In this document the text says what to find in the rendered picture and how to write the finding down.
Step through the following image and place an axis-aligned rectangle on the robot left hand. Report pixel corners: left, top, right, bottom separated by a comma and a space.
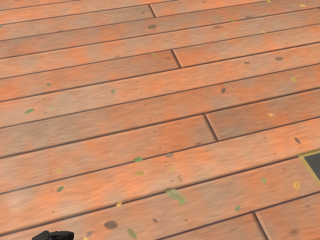
32, 230, 74, 240

